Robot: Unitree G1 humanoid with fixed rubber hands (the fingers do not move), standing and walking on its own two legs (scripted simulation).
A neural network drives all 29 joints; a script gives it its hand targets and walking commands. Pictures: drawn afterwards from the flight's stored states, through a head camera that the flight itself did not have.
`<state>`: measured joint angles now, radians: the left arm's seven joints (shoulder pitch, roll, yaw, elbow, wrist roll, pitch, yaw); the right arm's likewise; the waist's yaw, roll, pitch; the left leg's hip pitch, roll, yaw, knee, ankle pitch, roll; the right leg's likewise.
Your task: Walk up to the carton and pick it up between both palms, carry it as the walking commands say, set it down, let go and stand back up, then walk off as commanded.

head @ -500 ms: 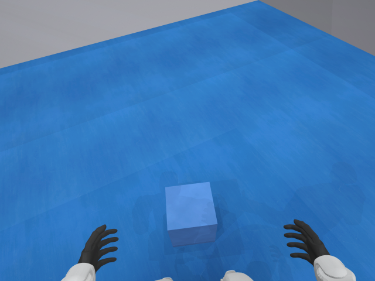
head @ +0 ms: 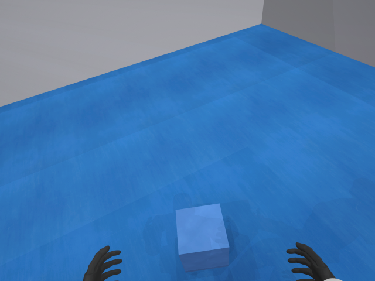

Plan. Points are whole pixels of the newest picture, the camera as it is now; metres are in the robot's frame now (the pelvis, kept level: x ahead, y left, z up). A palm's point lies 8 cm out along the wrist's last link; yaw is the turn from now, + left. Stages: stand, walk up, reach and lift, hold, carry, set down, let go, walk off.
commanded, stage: let go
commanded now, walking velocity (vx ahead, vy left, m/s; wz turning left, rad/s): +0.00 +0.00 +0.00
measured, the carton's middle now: (202, 238) +0.47 +0.03 -0.63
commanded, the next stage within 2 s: stand in 0.06 s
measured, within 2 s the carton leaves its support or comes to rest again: neither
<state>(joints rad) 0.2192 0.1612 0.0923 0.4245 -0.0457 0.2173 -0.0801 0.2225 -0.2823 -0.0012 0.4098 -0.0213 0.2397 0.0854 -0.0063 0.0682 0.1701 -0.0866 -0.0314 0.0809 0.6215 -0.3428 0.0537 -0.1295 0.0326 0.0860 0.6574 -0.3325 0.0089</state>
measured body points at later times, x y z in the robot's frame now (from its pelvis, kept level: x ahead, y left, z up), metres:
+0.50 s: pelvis +0.06 +0.01 +0.00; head +0.05 -0.02 +0.45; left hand +0.23 +0.29 -0.05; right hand +0.22 -0.26 -0.09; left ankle +0.01 +0.09 -0.72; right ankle +0.03 -0.12 -0.72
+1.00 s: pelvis +0.04 +0.00 +0.00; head +0.00 -0.01 +0.45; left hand +0.19 +0.28 -0.06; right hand +0.18 -0.27 -0.09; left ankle +0.01 +0.09 -0.72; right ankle +0.03 -0.12 -0.72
